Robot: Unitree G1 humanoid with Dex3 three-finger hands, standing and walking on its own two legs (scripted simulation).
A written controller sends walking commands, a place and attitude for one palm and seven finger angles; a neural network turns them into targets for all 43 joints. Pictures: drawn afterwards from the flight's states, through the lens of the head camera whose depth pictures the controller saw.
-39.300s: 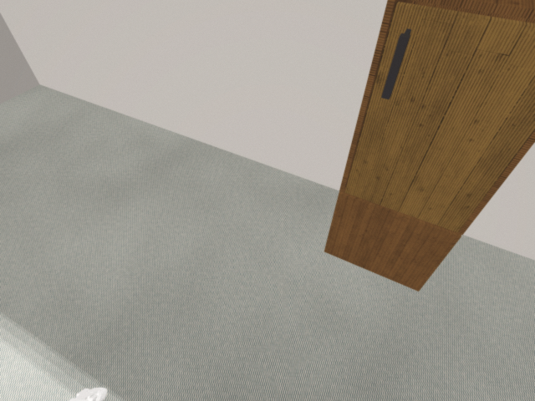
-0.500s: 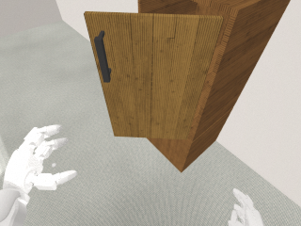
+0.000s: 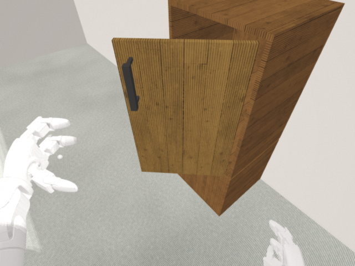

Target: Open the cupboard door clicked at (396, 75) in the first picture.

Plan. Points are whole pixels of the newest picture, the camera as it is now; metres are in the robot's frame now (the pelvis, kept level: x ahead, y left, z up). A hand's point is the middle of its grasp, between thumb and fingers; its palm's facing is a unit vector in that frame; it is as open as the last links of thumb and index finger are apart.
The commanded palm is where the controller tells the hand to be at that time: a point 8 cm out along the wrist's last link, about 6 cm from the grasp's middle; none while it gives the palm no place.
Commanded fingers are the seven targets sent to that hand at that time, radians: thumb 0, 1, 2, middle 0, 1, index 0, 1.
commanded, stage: raise the hand with hooked fingers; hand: left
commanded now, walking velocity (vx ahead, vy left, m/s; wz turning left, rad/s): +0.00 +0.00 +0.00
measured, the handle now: (132, 84) +0.54 +0.18 +0.14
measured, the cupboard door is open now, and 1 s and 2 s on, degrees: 46 46 46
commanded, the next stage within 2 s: move the hooked fingers beside the handle in 0.64 s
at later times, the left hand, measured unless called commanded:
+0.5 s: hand (64, 142) +0.30 +0.26 +0.16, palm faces +0.11 -0.99 -0.04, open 14.0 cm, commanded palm +0.27 +0.31 +0.16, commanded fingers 0.00 -0.50 0.30 -0.30 -1.20 -0.30 -1.20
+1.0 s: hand (69, 135) +0.33 +0.27 +0.15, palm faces +0.10 -0.99 -0.03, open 14.0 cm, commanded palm +0.30 +0.31 +0.16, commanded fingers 0.00 -0.50 0.30 -0.30 -1.20 -0.30 -1.20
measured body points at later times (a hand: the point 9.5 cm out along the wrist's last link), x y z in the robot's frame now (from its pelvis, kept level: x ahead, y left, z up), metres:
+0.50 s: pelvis +0.00 -0.01 +0.01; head -0.01 -0.03 +0.46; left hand +0.29 +0.31 +0.16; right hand +0.17 -0.25 -0.07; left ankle +0.01 +0.10 -0.73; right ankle +0.00 -0.11 -0.73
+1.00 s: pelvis +0.00 -0.01 +0.01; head -0.01 -0.02 +0.46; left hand +0.31 +0.32 +0.16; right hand +0.16 -0.25 -0.08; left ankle +0.01 +0.10 -0.73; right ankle +0.00 -0.11 -0.73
